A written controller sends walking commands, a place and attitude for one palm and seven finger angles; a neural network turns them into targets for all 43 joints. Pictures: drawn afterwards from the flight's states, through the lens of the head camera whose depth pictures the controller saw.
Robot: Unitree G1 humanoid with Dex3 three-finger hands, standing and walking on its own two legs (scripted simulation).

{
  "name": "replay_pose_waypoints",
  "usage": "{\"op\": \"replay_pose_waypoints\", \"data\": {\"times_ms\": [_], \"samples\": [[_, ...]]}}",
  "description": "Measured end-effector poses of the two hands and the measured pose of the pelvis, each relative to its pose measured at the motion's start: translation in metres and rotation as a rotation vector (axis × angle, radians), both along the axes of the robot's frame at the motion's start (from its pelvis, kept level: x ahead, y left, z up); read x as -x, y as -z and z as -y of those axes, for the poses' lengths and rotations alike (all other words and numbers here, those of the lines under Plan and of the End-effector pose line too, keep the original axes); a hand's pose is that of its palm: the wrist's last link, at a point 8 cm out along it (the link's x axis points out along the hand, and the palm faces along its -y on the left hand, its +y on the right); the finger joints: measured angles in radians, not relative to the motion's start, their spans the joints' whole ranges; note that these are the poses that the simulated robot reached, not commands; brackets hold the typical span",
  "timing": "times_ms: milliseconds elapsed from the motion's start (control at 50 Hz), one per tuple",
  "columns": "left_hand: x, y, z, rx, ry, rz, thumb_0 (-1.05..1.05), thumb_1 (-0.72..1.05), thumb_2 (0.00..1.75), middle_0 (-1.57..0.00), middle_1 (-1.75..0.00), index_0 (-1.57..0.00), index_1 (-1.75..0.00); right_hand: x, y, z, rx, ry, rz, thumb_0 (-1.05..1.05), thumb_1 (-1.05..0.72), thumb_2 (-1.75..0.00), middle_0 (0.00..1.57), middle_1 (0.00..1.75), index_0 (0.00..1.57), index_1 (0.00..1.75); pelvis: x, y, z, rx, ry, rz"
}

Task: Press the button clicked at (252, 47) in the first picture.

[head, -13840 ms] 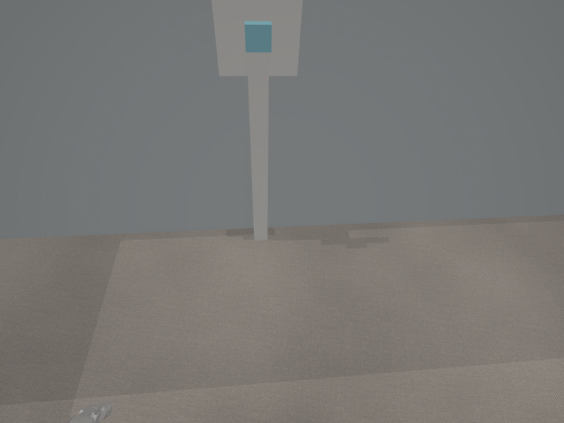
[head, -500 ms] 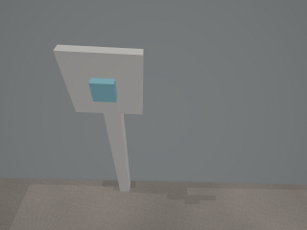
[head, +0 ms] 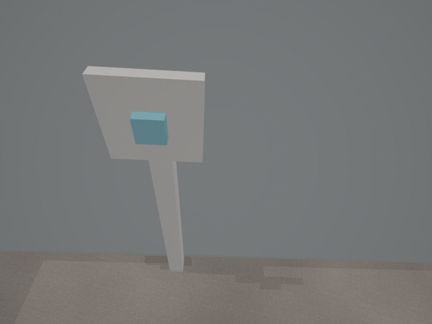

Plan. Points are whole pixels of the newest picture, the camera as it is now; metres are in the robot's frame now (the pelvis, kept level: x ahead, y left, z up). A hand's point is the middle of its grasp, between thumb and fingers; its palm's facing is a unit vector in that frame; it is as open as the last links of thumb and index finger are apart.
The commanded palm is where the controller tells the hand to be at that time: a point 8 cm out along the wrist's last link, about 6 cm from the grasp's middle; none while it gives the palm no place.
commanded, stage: look again from close up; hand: left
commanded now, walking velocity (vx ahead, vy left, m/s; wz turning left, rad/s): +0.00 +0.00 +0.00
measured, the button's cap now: (150, 127) +0.45 +0.18 +0.12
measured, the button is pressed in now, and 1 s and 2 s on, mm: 0 0 0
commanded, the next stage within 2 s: raise the hand and make a fist in 0.40 s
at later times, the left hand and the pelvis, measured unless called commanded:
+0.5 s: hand out of the picture +0.02 +0.19 -0.17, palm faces -0.04 -0.97 -0.25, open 7.4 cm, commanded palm +0.09 +0.24 -0.08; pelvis +0.00 -0.02 +0.00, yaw -1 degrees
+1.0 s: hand out of the picture +0.13 +0.17 -0.04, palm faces +0.23 -0.97 -0.05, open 4.9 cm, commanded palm +0.13 +0.23 -0.01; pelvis -0.01 -0.05 -0.08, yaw +1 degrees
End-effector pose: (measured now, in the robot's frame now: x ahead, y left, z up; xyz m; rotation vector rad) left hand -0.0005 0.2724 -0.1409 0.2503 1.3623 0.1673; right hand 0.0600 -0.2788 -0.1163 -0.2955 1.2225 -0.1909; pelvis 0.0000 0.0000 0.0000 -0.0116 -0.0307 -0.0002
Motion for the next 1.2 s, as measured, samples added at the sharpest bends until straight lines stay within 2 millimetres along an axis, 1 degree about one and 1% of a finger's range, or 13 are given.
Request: {"op": "replay_pose_waypoints", "data": {"times_ms": [160,520,560,660,720,760,800,880,920,960,1000,1100,1200], "samples": [[0.002,0.001,0.016,0.014,0.003,0.000,0.00,0.91,0.90,-0.20,-0.30,-0.20,-0.30,0.012,0.005,0.001,-0.022,0.019,-0.023,0.00,-0.90,-0.90,0.20,0.30,0.20,0.30,0.001,-0.001,0.008,0.000,0.003,0.007],[-0.021,0.001,0.038,0.019,0.032,0.049,0.00,0.91,0.90,-0.20,-0.30,-0.20,-0.30,0.031,0.012,0.006,-0.046,0.054,-0.062,0.00,-0.90,-0.90,0.20,0.30,0.20,0.30,0.001,0.000,0.021,0.007,0.016,0.005],[-0.049,-0.018,0.036,0.027,-0.069,0.253,0.01,0.91,0.90,-0.20,-0.31,-0.20,-0.30,0.024,0.008,0.005,-0.030,0.050,0.033,0.01,-0.90,-0.90,0.20,0.30,0.20,0.30,0.002,0.003,0.021,0.004,0.013,0.009],[-0.143,-0.123,0.036,-0.017,-0.068,0.957,0.01,0.91,0.90,-0.25,-0.36,-0.25,-0.35,-0.019,0.001,-0.002,-0.039,0.004,0.333,0.01,-0.90,-0.90,0.20,0.30,0.20,0.30,0.007,0.012,0.021,-0.010,-0.013,-0.006],[-0.176,-0.161,0.045,0.022,0.022,1.245,0.01,0.91,0.90,-0.30,-0.42,-0.30,-0.41,-0.051,-0.002,-0.005,-0.072,-0.012,0.487,0.01,-0.90,-0.90,0.20,0.30,0.20,0.30,0.012,0.024,0.025,-0.011,-0.003,-0.066],[-0.182,-0.162,0.053,0.085,0.098,1.363,0.00,0.91,0.90,-0.34,-0.46,-0.34,-0.45,-0.071,-0.002,-0.006,-0.089,-0.029,0.568,0.01,-0.90,-0.90,0.20,0.30,0.20,0.30,0.015,0.036,0.030,-0.013,0.013,-0.115],[-0.176,-0.147,0.061,0.158,0.161,1.397,0.00,0.91,0.90,-0.39,-0.51,-0.39,-0.50,-0.088,-0.003,-0.005,-0.097,-0.055,0.627,0.01,-0.90,-0.90,0.20,0.30,0.20,0.30,0.018,0.048,0.036,-0.013,0.020,-0.148],[-0.140,-0.097,0.065,0.243,0.107,1.247,0.00,0.91,0.90,-0.49,-0.62,-0.49,-0.62,-0.117,-0.005,0.002,-0.073,-0.113,0.692,0.01,-0.90,-0.90,0.20,0.30,0.20,0.30,0.016,0.067,0.044,-0.005,0.015,-0.182],[-0.119,-0.086,0.061,0.217,0.034,1.185,0.01,0.90,0.90,-0.54,-0.68,-0.54,-0.67,-0.129,-0.007,0.004,-0.053,-0.138,0.704,0.01,-0.90,-0.90,0.20,0.30,0.20,0.30,0.013,0.072,0.048,0.004,0.007,-0.191],[-0.105,-0.089,0.055,0.147,-0.015,1.189,0.01,0.90,0.90,-0.60,-0.74,-0.60,-0.73,-0.139,-0.006,0.004,-0.037,-0.161,0.707,0.01,-0.90,-0.90,0.20,0.30,0.20,0.30,0.009,0.075,0.050,0.016,-0.003,-0.192],[-0.101,-0.107,0.051,0.069,-0.017,1.264,0.02,0.90,0.90,-0.65,-0.80,-0.65,-0.79,-0.146,-0.004,0.003,-0.028,-0.185,0.702,0.01,-0.90,-0.90,0.20,0.30,0.20,0.30,0.006,0.077,0.053,0.027,-0.014,-0.196],[-0.136,-0.151,0.055,0.048,0.136,1.486,0.02,0.90,0.90,-0.79,-0.95,-0.79,-0.94,-0.148,0.012,-0.006,-0.060,-0.197,0.674,0.01,-0.90,-0.90,0.20,0.30,0.20,0.30,0.005,0.081,0.056,0.049,-0.031,-0.202],[-0.181,-0.148,0.066,0.221,0.225,1.322,0.01,0.90,0.90,-0.92,-1.10,-0.92,-1.09,-0.128,0.019,-0.009,-0.107,-0.082,0.617,0.01,-0.90,-0.90,0.20,0.30,0.20,0.30,-0.002,0.069,0.055,0.030,-0.010,-0.204]]}}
